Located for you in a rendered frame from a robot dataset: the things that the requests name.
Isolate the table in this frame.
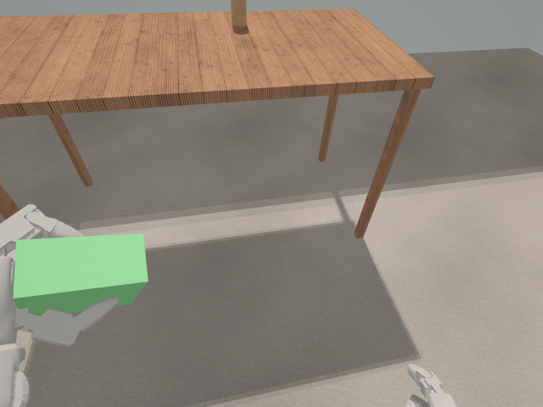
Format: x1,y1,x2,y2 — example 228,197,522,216
0,8,435,238

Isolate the robot left forearm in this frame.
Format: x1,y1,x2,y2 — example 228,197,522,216
0,343,31,407

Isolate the robot left hand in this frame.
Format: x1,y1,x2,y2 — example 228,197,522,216
0,204,119,348

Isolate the robot right hand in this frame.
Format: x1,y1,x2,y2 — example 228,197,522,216
406,364,457,407

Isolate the sponge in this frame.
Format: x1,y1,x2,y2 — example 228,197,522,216
13,234,148,316

